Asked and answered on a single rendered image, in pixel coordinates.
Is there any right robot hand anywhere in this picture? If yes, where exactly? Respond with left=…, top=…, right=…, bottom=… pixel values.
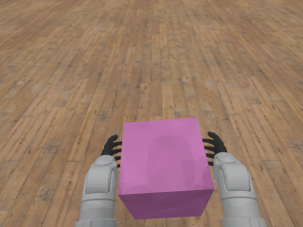
left=202, top=131, right=227, bottom=166

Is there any carton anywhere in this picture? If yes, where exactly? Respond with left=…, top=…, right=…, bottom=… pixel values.
left=117, top=117, right=215, bottom=219

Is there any left robot hand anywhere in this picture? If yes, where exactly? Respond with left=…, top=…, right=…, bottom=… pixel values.
left=100, top=134, right=122, bottom=168

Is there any robot left forearm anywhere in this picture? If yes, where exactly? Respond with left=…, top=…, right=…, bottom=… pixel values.
left=75, top=154, right=117, bottom=227

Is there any robot right forearm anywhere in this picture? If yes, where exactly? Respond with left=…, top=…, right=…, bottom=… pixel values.
left=213, top=152, right=267, bottom=227

